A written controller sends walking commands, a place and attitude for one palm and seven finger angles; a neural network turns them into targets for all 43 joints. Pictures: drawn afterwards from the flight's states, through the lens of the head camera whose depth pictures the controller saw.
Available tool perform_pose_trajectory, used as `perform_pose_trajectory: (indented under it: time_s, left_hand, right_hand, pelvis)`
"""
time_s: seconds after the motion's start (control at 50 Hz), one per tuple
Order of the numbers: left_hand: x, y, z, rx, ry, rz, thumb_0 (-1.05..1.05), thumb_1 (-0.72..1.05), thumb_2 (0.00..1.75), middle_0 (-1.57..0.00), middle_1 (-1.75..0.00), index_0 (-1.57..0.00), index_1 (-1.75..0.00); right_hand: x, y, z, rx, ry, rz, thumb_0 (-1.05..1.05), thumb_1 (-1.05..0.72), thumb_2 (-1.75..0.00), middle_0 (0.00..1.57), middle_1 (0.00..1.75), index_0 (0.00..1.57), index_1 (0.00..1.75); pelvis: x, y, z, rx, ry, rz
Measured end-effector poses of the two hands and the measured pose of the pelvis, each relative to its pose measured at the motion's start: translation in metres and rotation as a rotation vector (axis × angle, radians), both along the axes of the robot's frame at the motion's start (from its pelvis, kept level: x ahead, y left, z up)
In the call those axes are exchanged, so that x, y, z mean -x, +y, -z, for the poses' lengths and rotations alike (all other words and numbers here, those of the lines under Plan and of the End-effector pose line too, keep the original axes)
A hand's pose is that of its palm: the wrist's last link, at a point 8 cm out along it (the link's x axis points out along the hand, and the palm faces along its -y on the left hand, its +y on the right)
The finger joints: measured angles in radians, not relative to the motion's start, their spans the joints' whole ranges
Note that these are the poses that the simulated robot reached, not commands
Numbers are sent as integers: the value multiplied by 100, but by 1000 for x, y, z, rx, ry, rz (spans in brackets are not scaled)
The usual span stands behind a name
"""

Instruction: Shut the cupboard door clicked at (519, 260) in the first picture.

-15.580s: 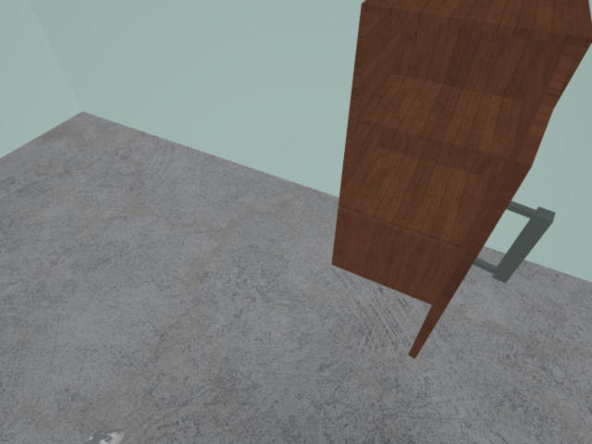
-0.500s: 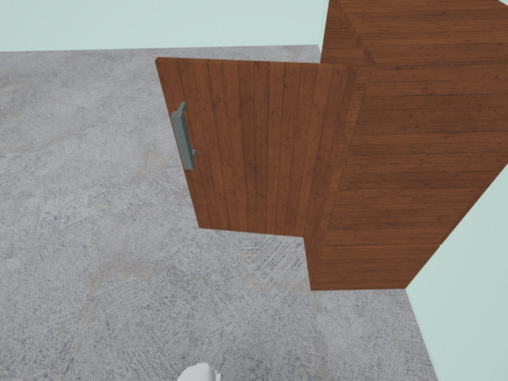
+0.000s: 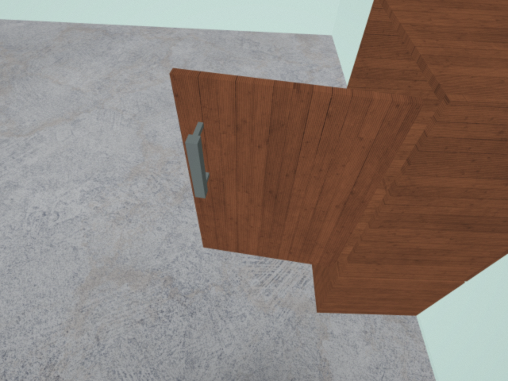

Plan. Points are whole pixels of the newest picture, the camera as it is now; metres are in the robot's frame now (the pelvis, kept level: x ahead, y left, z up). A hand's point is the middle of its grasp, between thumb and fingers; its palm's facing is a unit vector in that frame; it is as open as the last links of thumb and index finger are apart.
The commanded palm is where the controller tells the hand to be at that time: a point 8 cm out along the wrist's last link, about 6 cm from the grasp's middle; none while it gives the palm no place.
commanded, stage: come to a stop and stand still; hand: left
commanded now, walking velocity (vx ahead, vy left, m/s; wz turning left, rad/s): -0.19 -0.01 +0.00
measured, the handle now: (200, 161) +0.49 +0.15 +0.03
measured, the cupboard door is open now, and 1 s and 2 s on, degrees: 82 82 82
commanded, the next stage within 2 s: look again from close up in 1.50 s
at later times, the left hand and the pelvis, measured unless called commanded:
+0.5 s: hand out of the picture +0.06 +0.21 -0.18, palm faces -0.02 -0.97 -0.24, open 7.4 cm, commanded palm none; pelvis -0.01 +0.02 -0.01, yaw -2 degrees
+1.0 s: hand out of the picture +0.00 +0.23 -0.16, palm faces -0.03 -0.95 -0.30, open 7.4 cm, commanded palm none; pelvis -0.04 +0.01 +0.00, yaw -1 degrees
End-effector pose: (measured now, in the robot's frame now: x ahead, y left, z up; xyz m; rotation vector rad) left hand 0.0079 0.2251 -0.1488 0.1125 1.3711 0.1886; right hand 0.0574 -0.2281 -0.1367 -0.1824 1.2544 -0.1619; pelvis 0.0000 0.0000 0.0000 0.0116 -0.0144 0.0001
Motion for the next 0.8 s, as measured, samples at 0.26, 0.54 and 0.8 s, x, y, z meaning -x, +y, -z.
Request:
perform_pose_trajectory:
  time_s: [0.26, 0.54, 0.8]
  left_hand:
    - [-62, -3, -3, -47, -102, 67, 1, 91, 90, -20, -30, -20, -30]
    - [-44, 34, -6, -65, -154, 123, 1, 91, 90, -20, -30, -20, -30]
    - [-9, 51, -22, -111, -148, 117, 1, 91, 90, -20, -30, -20, -30]
  right_hand:
    - [25, -13, 21, -30, 121, 75, 0, -91, -90, 20, 30, 20, 29]
    - [33, 10, 13, -9, -57, 78, 0, -91, -90, 20, 30, 20, 29]
    - [40, 4, 7, -22, -81, 18, 0, -91, -90, 20, 30, 20, 30]
  pelvis:
    - [-5, -9, 9, 18, 4, -17]
    - [11, 20, 15, 6, -8, 40]
    - [36, 21, 6, 0, -21, 27]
